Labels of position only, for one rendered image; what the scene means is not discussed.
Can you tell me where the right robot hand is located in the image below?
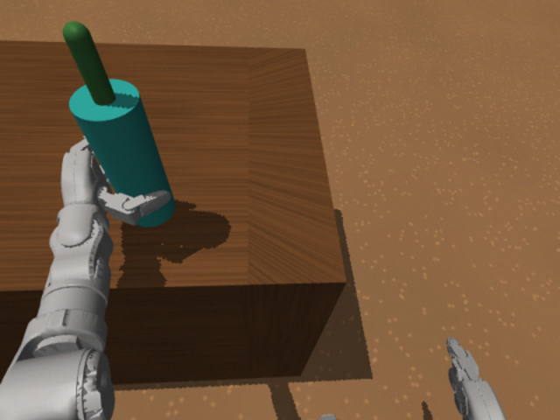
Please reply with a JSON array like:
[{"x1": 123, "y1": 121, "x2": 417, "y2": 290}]
[{"x1": 446, "y1": 337, "x2": 507, "y2": 420}]

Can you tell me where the bottle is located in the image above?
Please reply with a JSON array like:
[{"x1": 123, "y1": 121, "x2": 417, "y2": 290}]
[{"x1": 63, "y1": 21, "x2": 176, "y2": 228}]

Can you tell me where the left robot hand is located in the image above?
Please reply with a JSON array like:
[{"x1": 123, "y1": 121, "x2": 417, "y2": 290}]
[{"x1": 61, "y1": 136, "x2": 172, "y2": 226}]

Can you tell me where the left robot arm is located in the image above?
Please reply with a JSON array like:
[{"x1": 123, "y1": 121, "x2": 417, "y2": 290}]
[{"x1": 0, "y1": 203, "x2": 115, "y2": 420}]

